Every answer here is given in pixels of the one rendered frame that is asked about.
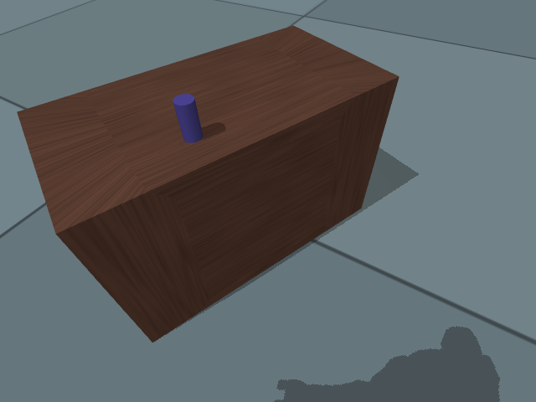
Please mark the can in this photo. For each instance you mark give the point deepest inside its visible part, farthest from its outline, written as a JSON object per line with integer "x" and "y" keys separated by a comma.
{"x": 187, "y": 113}

